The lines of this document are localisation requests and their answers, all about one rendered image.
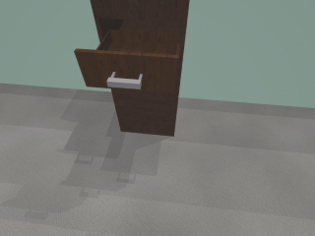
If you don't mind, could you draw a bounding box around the drawer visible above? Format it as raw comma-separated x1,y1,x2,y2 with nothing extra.
74,29,180,93

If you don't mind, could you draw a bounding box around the cabinet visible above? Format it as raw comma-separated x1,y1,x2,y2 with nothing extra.
90,0,190,137

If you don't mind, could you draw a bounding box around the handle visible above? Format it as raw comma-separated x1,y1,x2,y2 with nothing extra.
106,72,143,89

